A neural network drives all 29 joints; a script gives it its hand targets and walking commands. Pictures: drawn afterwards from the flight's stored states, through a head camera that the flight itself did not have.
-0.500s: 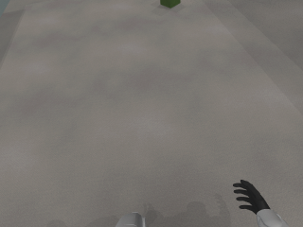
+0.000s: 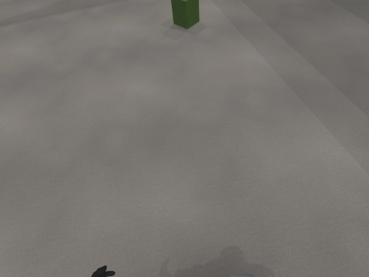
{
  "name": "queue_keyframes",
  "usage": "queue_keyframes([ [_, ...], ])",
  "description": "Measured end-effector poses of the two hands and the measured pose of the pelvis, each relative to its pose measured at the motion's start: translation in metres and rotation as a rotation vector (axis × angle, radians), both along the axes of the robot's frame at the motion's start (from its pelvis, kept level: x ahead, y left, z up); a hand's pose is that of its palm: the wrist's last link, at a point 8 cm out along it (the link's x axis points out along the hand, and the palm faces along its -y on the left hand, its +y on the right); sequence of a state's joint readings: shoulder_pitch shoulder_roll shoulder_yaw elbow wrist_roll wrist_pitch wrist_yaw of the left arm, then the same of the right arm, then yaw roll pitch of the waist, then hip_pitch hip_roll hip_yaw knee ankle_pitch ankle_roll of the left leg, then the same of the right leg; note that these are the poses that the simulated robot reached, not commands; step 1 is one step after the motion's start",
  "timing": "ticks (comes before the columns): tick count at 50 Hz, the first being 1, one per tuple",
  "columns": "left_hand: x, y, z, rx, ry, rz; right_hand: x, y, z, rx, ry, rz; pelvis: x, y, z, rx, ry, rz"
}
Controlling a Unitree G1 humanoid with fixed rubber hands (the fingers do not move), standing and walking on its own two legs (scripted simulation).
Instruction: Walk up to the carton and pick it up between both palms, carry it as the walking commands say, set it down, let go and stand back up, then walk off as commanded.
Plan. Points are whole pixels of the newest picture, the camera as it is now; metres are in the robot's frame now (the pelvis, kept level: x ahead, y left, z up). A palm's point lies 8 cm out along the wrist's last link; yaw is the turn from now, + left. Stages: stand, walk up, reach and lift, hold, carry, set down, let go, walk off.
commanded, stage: walk up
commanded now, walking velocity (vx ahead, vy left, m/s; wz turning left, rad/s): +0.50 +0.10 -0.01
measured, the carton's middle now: (185, 9) +2.53 -0.01 -0.62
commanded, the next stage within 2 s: none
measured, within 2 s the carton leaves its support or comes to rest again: neither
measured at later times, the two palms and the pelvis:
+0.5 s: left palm (97, 187) +0.37 +0.28 -0.12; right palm (284, 194) +0.30 -0.22 -0.08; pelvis +0.29 +0.04 +0.02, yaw -1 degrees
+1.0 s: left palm (104, 125) +0.60 +0.31 -0.12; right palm (245, 87) +0.68 -0.20 -0.07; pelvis +0.54 +0.05 +0.00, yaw -1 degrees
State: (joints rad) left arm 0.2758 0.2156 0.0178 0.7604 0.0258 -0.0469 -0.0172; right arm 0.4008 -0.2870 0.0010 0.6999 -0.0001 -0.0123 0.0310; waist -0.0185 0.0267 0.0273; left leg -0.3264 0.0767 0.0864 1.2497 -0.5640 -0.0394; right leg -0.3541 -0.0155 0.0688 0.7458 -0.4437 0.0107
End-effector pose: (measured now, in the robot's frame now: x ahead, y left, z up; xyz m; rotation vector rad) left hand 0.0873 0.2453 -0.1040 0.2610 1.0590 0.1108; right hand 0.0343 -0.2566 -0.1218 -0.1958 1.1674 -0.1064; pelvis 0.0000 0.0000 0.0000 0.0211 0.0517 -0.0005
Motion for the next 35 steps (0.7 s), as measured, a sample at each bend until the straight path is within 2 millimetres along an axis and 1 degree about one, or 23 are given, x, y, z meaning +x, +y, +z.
queue_keyframes([
  [5, 0.023, 0.019, 0.004, 0.030, 0.072, 0.043, 0.137, 0.014, 0.016, -0.003, -0.161, 0.060, 0.053, 0.009, 0.007, -0.017, 0.023, -0.004],
  [7, 0.031, 0.029, 0.002, 0.032, 0.097, 0.076, 0.193, 0.025, 0.024, -0.008, -0.225, 0.095, 0.076, 0.016, 0.007, -0.028, 0.026, -0.005],
  [9, 0.043, 0.040, -0.006, 0.027, 0.119, 0.099, 0.247, 0.038, 0.031, -0.012, -0.296, 0.128, 0.100, 0.024, 0.002, -0.041, 0.032, -0.006],
  [10, 0.052, 0.045, -0.012, 0.022, 0.131, 0.104, 0.271, 0.045, 0.034, -0.017, -0.330, 0.139, 0.113, 0.029, -0.002, -0.047, 0.041, -0.006],
  [11, 0.062, 0.050, -0.019, 0.014, 0.138, 0.108, 0.291, 0.051, 0.035, -0.023, -0.354, 0.146, 0.126, 0.033, -0.006, -0.051, 0.042, -0.006],
  [12, 0.074, 0.055, -0.025, 0.003, 0.136, 0.112, 0.305, 0.057, 0.037, -0.029, -0.363, 0.151, 0.138, 0.036, -0.008, -0.051, 0.033, -0.005],
  [13, 0.088, 0.057, -0.028, -0.006, 0.133, 0.109, 0.314, 0.059, 0.038, -0.035, -0.365, 0.146, 0.150, 0.039, -0.009, -0.049, 0.022, -0.009],
  [14, 0.103, 0.058, -0.029, -0.015, 0.122, 0.105, 0.317, 0.060, 0.040, -0.043, -0.356, 0.135, 0.163, 0.041, -0.008, -0.049, 0.012, -0.015],
  [15, 0.120, 0.059, -0.029, -0.026, 0.108, 0.099, 0.316, 0.058, 0.042, -0.052, -0.336, 0.123, 0.175, 0.043, -0.005, -0.050, 0.001, -0.019],
  [17, 0.154, 0.057, -0.026, -0.051, 0.073, 0.087, 0.306, 0.054, 0.043, -0.068, -0.268, 0.097, 0.200, 0.045, 0.000, -0.055, -0.019, -0.021],
  [19, 0.188, 0.053, -0.021, -0.075, 0.047, 0.072, 0.291, 0.049, 0.043, -0.079, -0.184, 0.067, 0.224, 0.046, 0.007, -0.059, -0.030, -0.021],
  [23, 0.248, 0.045, -0.014, -0.106, 0.039, 0.035, 0.267, 0.041, 0.044, -0.088, -0.025, 0.002, 0.268, 0.042, 0.014, -0.060, -0.030, -0.020],
  [25, 0.279, 0.039, -0.013, -0.112, 0.039, 0.014, 0.262, 0.036, 0.044, -0.090, 0.034, -0.030, 0.290, 0.038, 0.015, -0.057, -0.029, -0.019],
  [27, 0.311, 0.031, -0.013, -0.119, 0.032, -0.009, 0.264, 0.031, 0.042, -0.090, 0.081, -0.057, 0.313, 0.033, 0.014, -0.052, -0.028, -0.017],
  [29, 0.343, 0.022, -0.014, -0.117, 0.021, -0.023, 0.275, 0.025, 0.036, -0.085, 0.111, -0.071, 0.336, 0.026, 0.010, -0.043, -0.020, -0.016],
  [31, 0.372, 0.013, -0.019, -0.105, 0.015, -0.031, 0.296, 0.016, 0.026, -0.077, 0.124, -0.072, 0.359, 0.017, 0.002, -0.030, -0.007, -0.018],
  [33, 0.392, 0.007, -0.022, -0.082, 0.013, -0.030, 0.328, 0.010, 0.014, -0.064, 0.112, -0.054, 0.381, 0.012, -0.004, -0.027, -0.013, -0.011],
  [35, 0.404, 0.004, -0.017, -0.066, 0.021, -0.024, 0.374, 0.009, 0.010, -0.051, 0.054, -0.036, 0.401, 0.011, -0.002, -0.027, -0.015, -0.013],
])
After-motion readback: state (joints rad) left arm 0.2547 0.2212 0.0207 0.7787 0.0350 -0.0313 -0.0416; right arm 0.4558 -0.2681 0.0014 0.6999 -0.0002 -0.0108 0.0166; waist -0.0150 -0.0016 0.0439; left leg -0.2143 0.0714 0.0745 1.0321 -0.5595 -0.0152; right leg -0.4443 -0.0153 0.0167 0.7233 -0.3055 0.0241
